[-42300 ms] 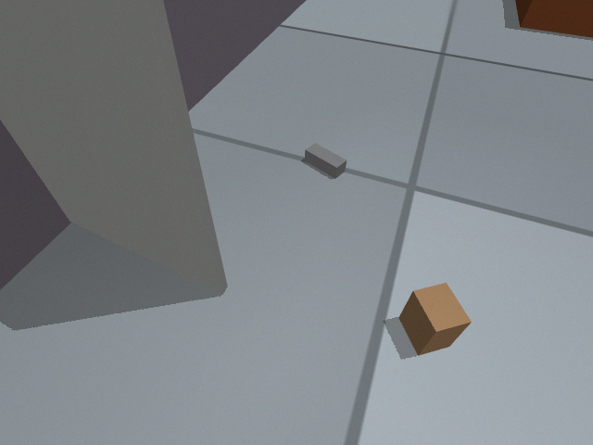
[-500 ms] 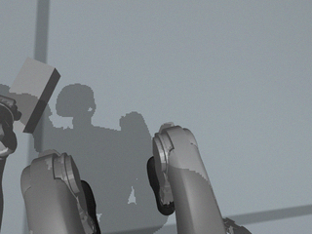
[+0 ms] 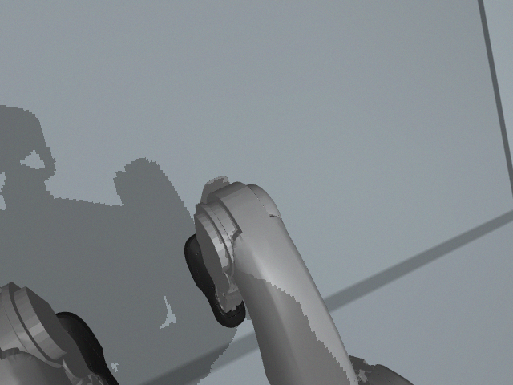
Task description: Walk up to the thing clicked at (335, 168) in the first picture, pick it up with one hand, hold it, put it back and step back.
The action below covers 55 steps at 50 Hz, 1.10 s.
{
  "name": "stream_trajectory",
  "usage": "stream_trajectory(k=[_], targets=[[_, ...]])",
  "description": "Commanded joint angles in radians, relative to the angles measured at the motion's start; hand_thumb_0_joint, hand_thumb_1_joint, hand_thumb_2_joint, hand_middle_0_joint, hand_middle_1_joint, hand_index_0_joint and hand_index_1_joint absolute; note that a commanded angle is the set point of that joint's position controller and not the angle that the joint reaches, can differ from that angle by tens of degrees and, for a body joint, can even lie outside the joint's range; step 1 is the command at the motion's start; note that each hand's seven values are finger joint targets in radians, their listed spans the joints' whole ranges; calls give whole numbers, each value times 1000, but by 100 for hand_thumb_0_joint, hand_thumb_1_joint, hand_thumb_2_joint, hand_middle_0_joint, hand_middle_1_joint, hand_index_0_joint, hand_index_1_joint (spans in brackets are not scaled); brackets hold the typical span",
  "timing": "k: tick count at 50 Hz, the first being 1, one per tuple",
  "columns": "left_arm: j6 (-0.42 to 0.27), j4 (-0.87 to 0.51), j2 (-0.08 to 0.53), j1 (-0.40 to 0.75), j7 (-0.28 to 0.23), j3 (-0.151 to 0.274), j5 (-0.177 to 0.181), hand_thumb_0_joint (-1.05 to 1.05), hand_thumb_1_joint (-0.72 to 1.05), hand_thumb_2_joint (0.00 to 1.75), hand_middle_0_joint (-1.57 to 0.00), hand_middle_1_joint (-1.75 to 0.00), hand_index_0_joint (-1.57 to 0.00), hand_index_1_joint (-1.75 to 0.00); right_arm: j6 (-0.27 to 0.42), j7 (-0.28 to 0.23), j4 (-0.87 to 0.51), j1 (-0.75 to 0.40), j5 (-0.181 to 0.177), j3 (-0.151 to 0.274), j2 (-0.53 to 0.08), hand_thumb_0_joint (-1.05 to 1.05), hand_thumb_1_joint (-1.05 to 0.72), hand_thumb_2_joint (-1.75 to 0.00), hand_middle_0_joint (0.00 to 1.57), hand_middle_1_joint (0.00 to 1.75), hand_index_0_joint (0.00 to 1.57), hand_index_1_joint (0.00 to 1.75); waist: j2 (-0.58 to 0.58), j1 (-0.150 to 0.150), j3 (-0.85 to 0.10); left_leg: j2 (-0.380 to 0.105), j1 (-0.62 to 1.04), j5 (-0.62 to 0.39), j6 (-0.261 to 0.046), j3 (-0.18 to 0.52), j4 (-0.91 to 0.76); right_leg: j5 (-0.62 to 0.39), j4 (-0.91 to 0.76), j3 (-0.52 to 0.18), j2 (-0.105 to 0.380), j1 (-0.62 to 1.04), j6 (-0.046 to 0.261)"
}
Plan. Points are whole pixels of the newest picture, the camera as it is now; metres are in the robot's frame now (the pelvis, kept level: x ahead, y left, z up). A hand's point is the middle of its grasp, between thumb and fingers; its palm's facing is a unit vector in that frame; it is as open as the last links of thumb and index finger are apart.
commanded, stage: rest palm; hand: left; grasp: from above
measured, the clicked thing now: out of the picture +0.49 +0.28 -0.27
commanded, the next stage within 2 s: close in 0.78 s
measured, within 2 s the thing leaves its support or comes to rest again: neither
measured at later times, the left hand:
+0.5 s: hand out of the picture +0.47 +0.29 -0.24, palm faces -0.10 -0.43 -0.90, open 13.9 cm
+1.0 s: hand out of the picture +0.48 +0.28 -0.25, palm faces -0.06 -0.45 -0.89, open 13.7 cm
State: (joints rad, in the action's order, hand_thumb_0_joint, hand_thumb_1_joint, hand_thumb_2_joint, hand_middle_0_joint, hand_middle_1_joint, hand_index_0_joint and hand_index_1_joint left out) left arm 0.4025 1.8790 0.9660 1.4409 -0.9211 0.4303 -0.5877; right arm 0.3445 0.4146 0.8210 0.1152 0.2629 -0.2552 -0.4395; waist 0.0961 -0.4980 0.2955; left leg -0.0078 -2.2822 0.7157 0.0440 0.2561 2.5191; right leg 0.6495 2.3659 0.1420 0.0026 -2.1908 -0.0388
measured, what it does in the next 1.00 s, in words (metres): stands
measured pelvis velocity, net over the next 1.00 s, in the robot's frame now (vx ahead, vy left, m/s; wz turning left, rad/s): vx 0.00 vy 0.01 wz -0.06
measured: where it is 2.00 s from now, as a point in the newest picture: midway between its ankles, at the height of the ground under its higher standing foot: (163, 335)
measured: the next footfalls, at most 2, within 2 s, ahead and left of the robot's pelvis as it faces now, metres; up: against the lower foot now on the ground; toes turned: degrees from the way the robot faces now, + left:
none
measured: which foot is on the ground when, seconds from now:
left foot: down 0.00-1.00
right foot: down 0.00-1.00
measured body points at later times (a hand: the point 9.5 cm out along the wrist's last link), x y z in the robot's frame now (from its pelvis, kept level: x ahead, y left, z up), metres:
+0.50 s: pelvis +0.00 +0.00 +0.01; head +0.31 +0.09 +0.32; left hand +0.48 +0.31 -0.19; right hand -0.02 -0.24 -0.04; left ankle +0.07 +0.14 -0.28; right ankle +0.12 -0.12 -0.28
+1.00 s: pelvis +0.00 +0.01 +0.00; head +0.32 +0.08 +0.30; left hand +0.48 +0.30 -0.20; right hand -0.01 -0.24 -0.05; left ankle +0.07 +0.13 -0.28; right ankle +0.12 -0.12 -0.28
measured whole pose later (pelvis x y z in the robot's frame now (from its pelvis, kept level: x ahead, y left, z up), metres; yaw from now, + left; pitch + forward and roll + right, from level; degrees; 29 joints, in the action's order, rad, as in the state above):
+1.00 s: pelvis +0.00 +0.01 +0.00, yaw -4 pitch +28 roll -14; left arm 0.39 1.80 1.01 1.34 -0.85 0.34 -0.50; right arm 0.30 0.46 0.65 0.10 0.20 -0.35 -0.43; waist 0.12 -0.48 0.31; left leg -0.02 -2.31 0.75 0.04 0.30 2.55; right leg 0.65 2.35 0.18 -0.02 -2.21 -0.05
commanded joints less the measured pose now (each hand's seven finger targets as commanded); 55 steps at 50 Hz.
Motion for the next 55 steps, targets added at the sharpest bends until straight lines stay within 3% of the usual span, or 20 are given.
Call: stream_trajectory(k=[1, 2, 3, 5, 6, 7, 11, 15, 19, 25, 27, 28, 31, 32, 37, 40, 42, 46, 50, 55], targets=[[25, -123, 193, 249, 31, -106, -52, 0, -54, 93, -7, -109, -8, -108, -32, 16, 17, 190, -24, 34, -308, 0, -92, -91, 20, 30, 20, 30, -518, -58, -715, -26, 413, -194, -54, -130, -234, -300, -232, 110, -32, 380, 23], [30, -117, 169, 237, 51, -137, -54, 0, -55, 93, -8, -109, -8, -108, -34, 19, 22, 205, -30, 25, -302, 0, -92, -91, 20, 30, 20, 30, -486, -65, -711, -30, 382, -182, -54, -127, -235, -290, -239, 108, -39, 390, 21], [27, -138, 212, 223, 59, -112, -56, 0, -55, 95, -8, -109, -8, -109, -39, 21, -12, 223, -36, 32, -323, 0, -92, -91, 20, 30, 20, 30, -462, -55, -756, -34, 358, -212, -56, -128, -232, -318, -248, 100, -52, 445, 18], [40, -100, 167, 177, 74, -142, -41, 0, -52, 92, -8, -110, -9, -109, -50, 32, -21, 274, -52, 34, -323, 0, -92, -90, 20, 30, 20, 30, -403, -64, -771, -37, 328, -211, -61, -104, -233, -310, -248, 107, -59, 467, 17], [39, -128, 197, 185, 78, -119, -24, 0, -51, 92, -8, -111, -9, -110, -48, 28, -34, 255, -55, 37, -335, 0, -92, -90, 20, 30, 20, 30, -399, -57, -782, -34, 335, -211, -64, -103, -229, -311, -249, 108, -58, 476, 15], [46, -97, 161, 174, 85, -140, -15, 0, -50, 92, -8, -110, -9, -109, -52, 31, -22, 282, -58, 33, -323, 0, -91, -90, 20, 30, 20, 30, -383, -63, -773, -37, 330, -202, -63, -91, -233, -301, -247, 112, -60, 469, 15], [41, -115, 160, 180, 100, -147, 3, 0, -51, 93, -8, -109, -9, -108, -51, 28, -31, 286, -72, 27, -317, 0, -91, -90, 20, 30, 20, 30, -402, -66, -741, -38, 347, -141, -60, -64, -257, -241, -246, 124, -65, 414, 25], [20, -130, 190, 183, 96, -160, -36, 0, -52, 95, -8, -108, -8, -108, -50, 18, -31, 267, -70, 13, -301, 0, -91, -90, 20, 30, 20, 30, -441, -56, -699, -39, 361, -124, -53, -66, -273, -226, -253, 127, -68, 391, 35], [1, -156, 206, 195, 57, -149, -56, 0, -51, 95, -8, -109, -9, -108, -41, 19, -36, 251, -62, 2, -296, 0, -91, -91, 20, 30, 20, 30, -498, -49, -709, -45, 413, -170, -47, -69, -263, -273, -256, 128, -62, 402, 40], [-14, -147, 157, 185, 20, -135, 15, 0, -53, 97, -8, -108, -8, -108, -30, 38, -55, 249, -47, 3, -315, 0, -91, -91, 20, 30, 20, 30, -542, -67, -679, -50, 504, -208, -33, -43, -262, -300, -219, 150, -51, 385, 42], [-14, -138, 166, 194, 13, -129, 20, 0, -53, 97, -8, -107, -8, -108, -27, 42, -48, 256, -49, 3, -324, 0, -91, -91, 20, 30, 20, 30, -535, -76, -667, -49, 506, -196, -34, -38, -264, -296, -223, 154, -52, 378, 39], [-14, -138, 145, 174, 10, -142, 36, 0, -54, 98, -8, -107, -8, -108, -32, 46, -70, 250, -47, -1, -326, 0, -91, -91, 20, 30, 20, 30, -535, -78, -658, -48, 499, -209, -36, -38, -254, -303, -220, 154, -53, 386, 39], [-13, -140, 167, 170, 7, -138, 47, 0, -52, 98, -9, -109, -8, -109, -35, 50, -70, 253, -43, -9, -334, 0, -91, -91, 20, 30, 20, 30, -518, -74, -661, -42, 471, -226, -40, -53, -248, -325, -227, 149, -59, 413, 36], [-12, -158, 164, 182, 7, -137, 67, 0, -51, 98, -9, -109, -9, -109, -35, 53, -84, 244, -45, -10, -334, 0, -91, -91, 20, 30, 20, 30, -512, -72, -648, -40, 475, -233, -41, -48, -235, -327, -212, 150, -47, 409, 31], [-13, -169, 195, 149, 2, -128, 78, 0, -50, 94, -8, -109, -9, -109, -47, 59, -105, 236, -47, -12, -351, 0, -91, -91, 20, 30, 20, 30, -509, -64, -650, -37, 472, -243, -44, -44, -224, -337, -195, 152, -47, 418, 29], [-11, -162, 194, 126, 17, -136, 73, 0, -48, 98, -9, -112, -10, -111, -51, 58, -110, 234, -50, -17, -347, 0, -91, -91, 20, 30, 20, 30, -472, -78, -653, -33, 425, -229, -52, -47, -218, -335, -207, 150, -54, 423, 27], [-10, -149, 219, 104, 25, -133, 49, 0, -47, 100, -10, -113, -10, -113, -54, 55, -103, 239, -56, -14, -351, 0, -91, -91, 20, 30, 20, 30, -454, -67, -665, -37, 387, -207, -54, -58, -227, -328, -236, 143, -64, 443, 25], [-11, -168, 215, 93, 41, -134, 64, 0, -39, 105, -13, -113, -13, -113, -57, 51, -115, 236, -59, -21, -343, 0, -89, -90, 20, 30, 20, 30, -450, -65, -657, -35, 395, -209, -56, -52, -216, -313, -217, 148, -60, 431, 26], [-11, -146, 241, 84, 41, -138, 26, 0, -33, 108, -19, -113, -19, -114, -58, 44, -94, 238, -59, -19, -345, 0, -89, -90, 20, 30, 20, 30, -442, -72, -658, -38, 372, -162, -56, -53, -228, -288, -239, 147, -69, 441, 27], [-13, -134, 230, 97, 34, -132, 44, 0, -35, 106, -19, -107, -17, -108, -58, 39, -103, 226, -57, -27, -346, 0, -89, -90, 20, 30, 20, 30, -439, -76, -634, -41, 381, -156, -55, -42, -226, -273, -236, 155, -66, 427, 27]])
